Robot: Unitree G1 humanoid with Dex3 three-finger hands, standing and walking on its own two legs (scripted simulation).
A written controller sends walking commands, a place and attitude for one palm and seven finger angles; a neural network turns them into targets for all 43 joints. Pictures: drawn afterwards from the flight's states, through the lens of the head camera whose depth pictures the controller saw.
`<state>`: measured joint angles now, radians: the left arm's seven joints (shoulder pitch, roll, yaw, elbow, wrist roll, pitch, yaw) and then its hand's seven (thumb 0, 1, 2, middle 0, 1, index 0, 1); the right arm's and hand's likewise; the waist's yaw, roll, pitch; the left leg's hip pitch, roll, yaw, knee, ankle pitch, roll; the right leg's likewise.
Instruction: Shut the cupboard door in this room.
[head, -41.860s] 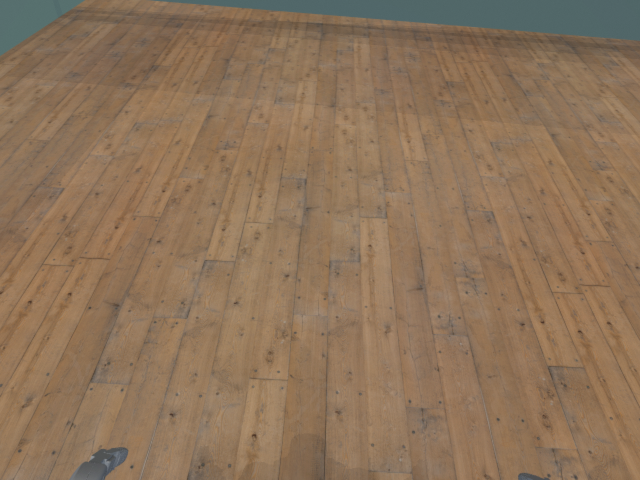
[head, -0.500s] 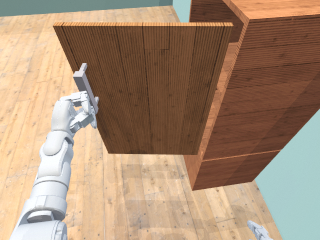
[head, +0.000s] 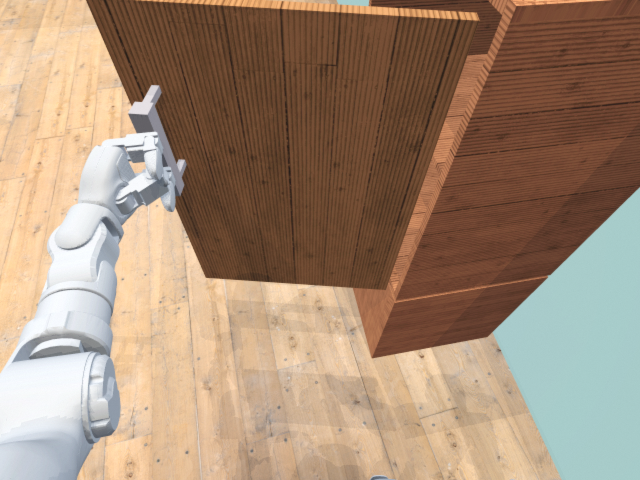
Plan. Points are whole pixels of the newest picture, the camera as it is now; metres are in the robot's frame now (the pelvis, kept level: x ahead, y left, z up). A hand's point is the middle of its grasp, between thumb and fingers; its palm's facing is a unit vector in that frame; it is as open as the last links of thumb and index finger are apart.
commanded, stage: push the door shut along its arc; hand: left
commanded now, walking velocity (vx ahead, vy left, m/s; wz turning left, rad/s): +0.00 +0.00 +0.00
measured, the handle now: (164, 143) +0.53 +0.21 +0.11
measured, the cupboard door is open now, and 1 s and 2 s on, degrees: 76 65 51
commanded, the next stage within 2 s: pull the fist back off the door in 1.38 s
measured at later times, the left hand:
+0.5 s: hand (207, 149) +0.50 +0.14 +0.12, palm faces -0.25 -0.97 +0.01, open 3.1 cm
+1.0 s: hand (243, 122) +0.55 +0.10 +0.13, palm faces -0.35 -0.94 +0.02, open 3.1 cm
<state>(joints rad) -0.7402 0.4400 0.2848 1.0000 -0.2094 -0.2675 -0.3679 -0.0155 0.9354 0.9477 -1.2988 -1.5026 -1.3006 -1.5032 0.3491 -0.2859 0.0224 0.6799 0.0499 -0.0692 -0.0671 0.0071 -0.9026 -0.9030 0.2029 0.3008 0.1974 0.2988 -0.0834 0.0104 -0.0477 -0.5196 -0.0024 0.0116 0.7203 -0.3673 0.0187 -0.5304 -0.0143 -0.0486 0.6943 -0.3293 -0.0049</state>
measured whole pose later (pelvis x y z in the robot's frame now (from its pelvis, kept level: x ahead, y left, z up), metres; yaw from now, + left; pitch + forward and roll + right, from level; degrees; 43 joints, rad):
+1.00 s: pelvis +0.00 -0.01 -0.02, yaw -2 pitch +20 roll -2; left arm -1.26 0.63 0.31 1.35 -0.09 -0.20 -0.50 0.01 0.90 0.91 -1.30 -1.50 -1.30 -1.50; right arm 0.41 -0.31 0.04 0.67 0.01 -0.04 -0.06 0.00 -0.90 -0.90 0.20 0.30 0.20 0.30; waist -0.25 0.03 -0.05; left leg -0.81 0.04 0.01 0.87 -0.41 0.01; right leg -0.81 0.02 -0.05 0.81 -0.35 -0.02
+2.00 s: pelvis +0.03 -0.01 -0.01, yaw -3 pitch +20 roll -2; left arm -1.10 0.38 0.39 1.22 0.01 -0.29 0.05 0.01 0.90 0.91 -1.30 -1.50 -1.30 -1.50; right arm 0.53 -0.25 0.01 0.65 -0.05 0.00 0.07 0.00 -0.90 -0.90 0.20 0.30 0.20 0.30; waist -0.21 0.07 -0.12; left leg -0.72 0.05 0.03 0.80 -0.43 0.01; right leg -0.73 0.04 -0.03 0.74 -0.36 -0.02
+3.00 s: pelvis +0.00 -0.01 +0.01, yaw -1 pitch +3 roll +0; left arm -0.38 0.23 0.18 0.48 -0.19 -0.10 -0.10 0.01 0.90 0.91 -1.28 -1.48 -1.28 -1.48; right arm 0.27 -0.27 0.00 0.63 0.06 -0.05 -0.05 0.01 -0.91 -0.90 0.20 0.30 0.19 0.30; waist -0.01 0.06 -0.08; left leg -0.34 0.01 0.02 0.61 -0.33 0.01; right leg -0.36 0.01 -0.03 0.59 -0.29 -0.02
